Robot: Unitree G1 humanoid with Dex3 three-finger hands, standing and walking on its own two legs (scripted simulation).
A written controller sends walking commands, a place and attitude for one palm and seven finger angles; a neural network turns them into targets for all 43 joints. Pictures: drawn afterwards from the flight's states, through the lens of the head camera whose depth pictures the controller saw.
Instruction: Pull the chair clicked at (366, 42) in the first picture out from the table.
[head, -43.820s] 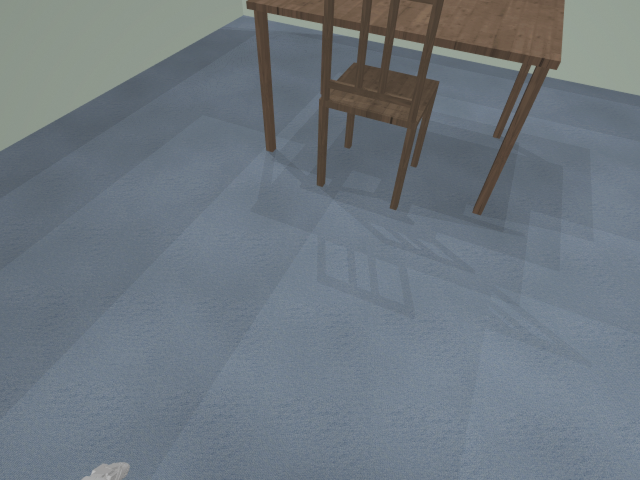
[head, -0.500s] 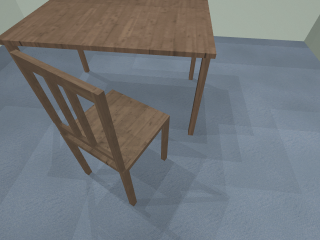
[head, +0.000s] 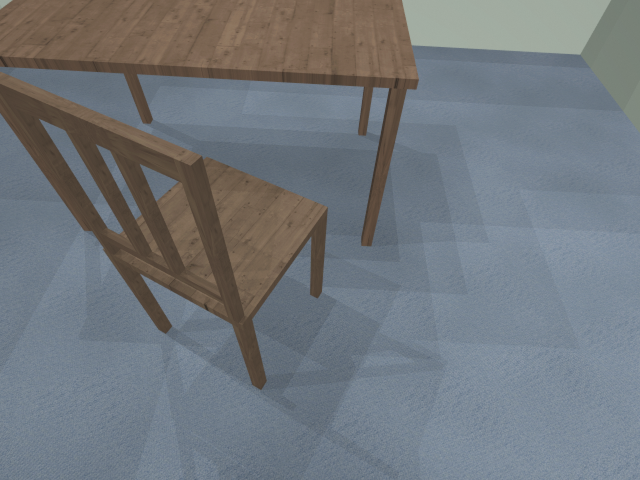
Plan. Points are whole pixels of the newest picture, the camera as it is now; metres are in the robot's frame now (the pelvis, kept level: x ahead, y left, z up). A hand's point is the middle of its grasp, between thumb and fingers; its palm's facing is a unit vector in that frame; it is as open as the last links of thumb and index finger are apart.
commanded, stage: shuffle to correct the standing spot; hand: left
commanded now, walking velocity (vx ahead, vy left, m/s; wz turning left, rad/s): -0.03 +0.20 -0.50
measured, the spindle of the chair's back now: (116, 201) +0.55 +0.42 -0.06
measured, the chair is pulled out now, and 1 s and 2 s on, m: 0.37 0.37 0.37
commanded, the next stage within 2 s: come to a stop and stand still in 1.18 s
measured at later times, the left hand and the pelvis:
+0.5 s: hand out of the picture +0.03 +0.19 -0.15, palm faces -0.20 -0.94 -0.26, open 7.4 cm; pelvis -0.03 +0.01 +0.01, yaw -16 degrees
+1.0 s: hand out of the picture +0.12 +0.30 -0.17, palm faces -0.34 -0.90 -0.27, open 7.4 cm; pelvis -0.02 +0.14 +0.00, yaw -24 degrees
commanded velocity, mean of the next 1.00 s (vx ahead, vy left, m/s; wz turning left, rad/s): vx -0.05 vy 0.20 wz -0.29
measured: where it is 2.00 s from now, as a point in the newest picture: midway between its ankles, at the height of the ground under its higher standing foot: outside the picture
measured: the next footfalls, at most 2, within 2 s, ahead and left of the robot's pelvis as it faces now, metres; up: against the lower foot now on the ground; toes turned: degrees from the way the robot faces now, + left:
right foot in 0.30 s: -0.02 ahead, -0.10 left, +0.00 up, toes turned -16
left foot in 0.74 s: +0.07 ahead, +0.19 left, +0.00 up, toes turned -19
